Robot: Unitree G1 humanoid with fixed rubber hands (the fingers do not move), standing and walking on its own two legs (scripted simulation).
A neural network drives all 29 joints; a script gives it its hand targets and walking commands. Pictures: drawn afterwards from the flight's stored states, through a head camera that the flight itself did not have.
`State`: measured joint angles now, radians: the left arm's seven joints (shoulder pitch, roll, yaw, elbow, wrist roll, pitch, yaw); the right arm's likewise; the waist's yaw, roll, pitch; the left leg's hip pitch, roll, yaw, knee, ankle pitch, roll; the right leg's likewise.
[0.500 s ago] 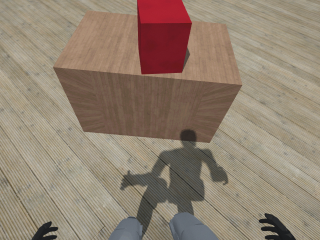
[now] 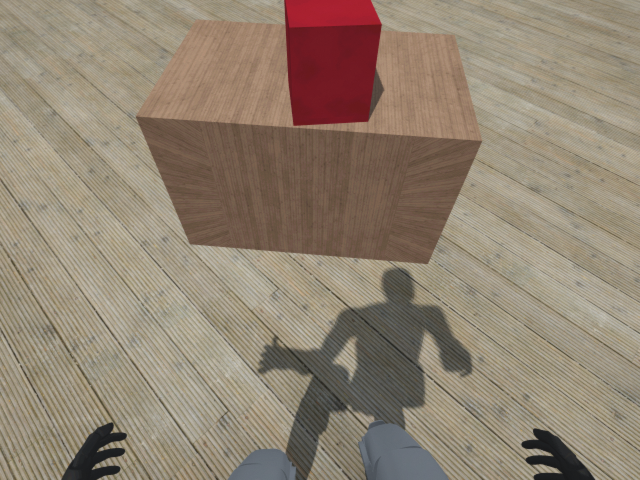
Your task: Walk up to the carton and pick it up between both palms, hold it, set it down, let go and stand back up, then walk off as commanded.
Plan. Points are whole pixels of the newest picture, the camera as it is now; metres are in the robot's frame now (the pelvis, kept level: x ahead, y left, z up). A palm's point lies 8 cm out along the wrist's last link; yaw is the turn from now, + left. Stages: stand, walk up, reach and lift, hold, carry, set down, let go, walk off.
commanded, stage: walk off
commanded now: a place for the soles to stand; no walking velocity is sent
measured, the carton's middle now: (327, 57) +1.04 -0.04 -0.04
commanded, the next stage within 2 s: stand in 0.68 s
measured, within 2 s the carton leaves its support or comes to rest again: neither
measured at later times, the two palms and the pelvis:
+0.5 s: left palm out of the picture +0.08 +0.29 -0.07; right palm out of the picture +0.09 -0.31 -0.08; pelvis -0.02 -0.02 +0.01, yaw -1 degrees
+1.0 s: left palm out of the picture +0.12 +0.29 -0.06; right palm out of the picture +0.11 -0.31 -0.07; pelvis -0.01 -0.02 +0.02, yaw -1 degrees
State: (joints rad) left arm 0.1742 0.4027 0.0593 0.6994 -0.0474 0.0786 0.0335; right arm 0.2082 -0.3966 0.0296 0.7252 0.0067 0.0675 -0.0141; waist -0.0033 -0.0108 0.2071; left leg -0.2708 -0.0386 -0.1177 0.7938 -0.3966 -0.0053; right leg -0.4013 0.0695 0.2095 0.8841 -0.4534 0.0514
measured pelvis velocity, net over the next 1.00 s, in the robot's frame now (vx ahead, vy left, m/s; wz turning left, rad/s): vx -0.01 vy -0.02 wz -0.01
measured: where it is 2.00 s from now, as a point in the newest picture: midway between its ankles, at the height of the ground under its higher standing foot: outside the picture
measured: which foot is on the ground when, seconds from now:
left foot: down 0.00-1.00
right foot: up 0.00-0.16, down 0.18-1.00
